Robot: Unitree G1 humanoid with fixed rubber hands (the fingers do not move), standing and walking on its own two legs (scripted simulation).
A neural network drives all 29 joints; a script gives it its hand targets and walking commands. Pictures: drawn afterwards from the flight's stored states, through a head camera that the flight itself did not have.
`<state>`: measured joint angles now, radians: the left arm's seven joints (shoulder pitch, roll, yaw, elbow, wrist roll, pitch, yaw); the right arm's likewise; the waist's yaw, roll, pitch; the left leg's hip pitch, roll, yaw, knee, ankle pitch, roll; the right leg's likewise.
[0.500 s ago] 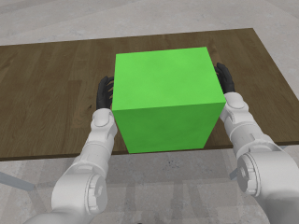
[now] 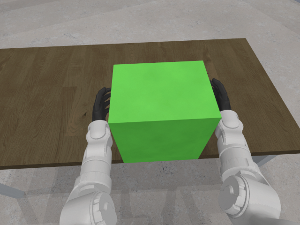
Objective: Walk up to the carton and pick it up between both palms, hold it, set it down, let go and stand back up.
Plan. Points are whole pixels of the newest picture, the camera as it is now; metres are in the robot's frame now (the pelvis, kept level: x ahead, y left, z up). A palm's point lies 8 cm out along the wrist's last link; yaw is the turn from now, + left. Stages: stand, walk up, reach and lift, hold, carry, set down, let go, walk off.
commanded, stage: reach and lift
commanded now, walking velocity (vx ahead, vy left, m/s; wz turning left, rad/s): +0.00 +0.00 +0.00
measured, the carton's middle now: (159, 116) +0.42 -0.02 +0.01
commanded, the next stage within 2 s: none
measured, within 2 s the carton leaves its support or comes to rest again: leaves its support in 0.74 s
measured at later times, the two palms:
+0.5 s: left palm (100, 119) +0.39 +0.15 +0.05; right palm (225, 113) +0.39 -0.19 +0.07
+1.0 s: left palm (91, 127) +0.36 +0.16 +0.07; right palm (225, 116) +0.36 -0.17 +0.10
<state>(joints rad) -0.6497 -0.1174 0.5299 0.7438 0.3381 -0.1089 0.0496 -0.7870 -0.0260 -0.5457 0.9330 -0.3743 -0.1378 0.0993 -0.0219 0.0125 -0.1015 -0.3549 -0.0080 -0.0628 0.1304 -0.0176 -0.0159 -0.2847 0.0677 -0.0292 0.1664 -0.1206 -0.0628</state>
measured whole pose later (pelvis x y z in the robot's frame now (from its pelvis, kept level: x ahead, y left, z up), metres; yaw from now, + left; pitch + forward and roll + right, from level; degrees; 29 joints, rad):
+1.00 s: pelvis -0.03 +0.01 +0.00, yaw +1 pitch +9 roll +0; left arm -0.58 -0.05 0.37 0.74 0.25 -0.05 0.10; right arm -0.70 -0.03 -0.42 0.96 -0.29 -0.19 0.02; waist -0.05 -0.04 -0.14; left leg -0.31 -0.01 -0.07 0.14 0.01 -0.01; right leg -0.23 0.06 -0.06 0.16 -0.09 -0.06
